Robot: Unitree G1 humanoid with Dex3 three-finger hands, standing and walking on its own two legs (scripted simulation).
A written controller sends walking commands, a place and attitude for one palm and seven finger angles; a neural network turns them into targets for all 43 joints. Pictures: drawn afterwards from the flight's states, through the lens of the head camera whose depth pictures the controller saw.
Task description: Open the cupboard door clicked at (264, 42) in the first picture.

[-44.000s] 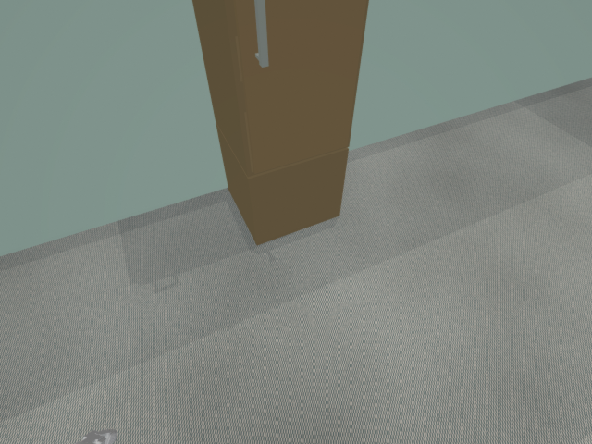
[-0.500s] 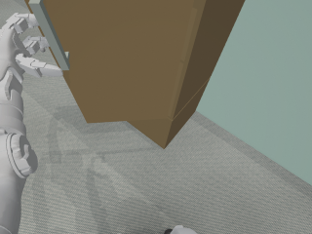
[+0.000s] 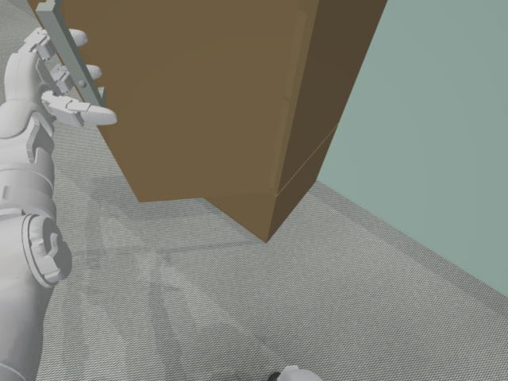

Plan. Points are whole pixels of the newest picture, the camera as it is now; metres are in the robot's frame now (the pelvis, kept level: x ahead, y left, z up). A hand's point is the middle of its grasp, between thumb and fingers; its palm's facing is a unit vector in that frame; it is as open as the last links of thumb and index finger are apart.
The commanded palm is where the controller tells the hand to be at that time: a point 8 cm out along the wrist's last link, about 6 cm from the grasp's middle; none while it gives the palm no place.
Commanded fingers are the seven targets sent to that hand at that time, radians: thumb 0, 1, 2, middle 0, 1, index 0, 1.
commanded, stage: slide the fingers in behind the handle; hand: left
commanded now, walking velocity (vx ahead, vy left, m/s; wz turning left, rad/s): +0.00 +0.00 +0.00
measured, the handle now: (79, 60) +0.58 +0.21 +0.16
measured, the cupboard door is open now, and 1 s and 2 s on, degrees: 44 44 78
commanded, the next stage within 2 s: close the thumb around the handle in 0.24 s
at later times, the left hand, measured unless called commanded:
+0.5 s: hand (83, 82) +0.52 +0.20 +0.16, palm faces +0.02 -1.00 -0.01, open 13.3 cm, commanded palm +0.50 +0.25 +0.15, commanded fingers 0.00 0.00 0.52 -0.34 -1.25 -0.34 -1.25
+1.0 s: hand (82, 84) +0.52 +0.20 +0.16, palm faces +0.01 -1.00 +0.01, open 6.3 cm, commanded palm +0.49 +0.25 +0.15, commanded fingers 0.00 0.90 0.90 -0.40 -1.35 -0.40 -1.35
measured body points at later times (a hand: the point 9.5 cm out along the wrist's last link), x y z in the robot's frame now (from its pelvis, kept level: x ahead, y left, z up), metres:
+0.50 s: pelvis +0.00 +0.00 +0.00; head +0.09 +0.01 +0.44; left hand +0.52 +0.25 +0.16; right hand -0.03 -0.27 -0.11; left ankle -0.02 +0.11 -0.72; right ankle +0.01 -0.12 -0.72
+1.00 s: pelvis +0.00 +0.00 +0.00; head +0.09 +0.01 +0.44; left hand +0.51 +0.25 +0.16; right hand +0.00 -0.27 -0.11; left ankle -0.02 +0.11 -0.72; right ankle +0.01 -0.12 -0.72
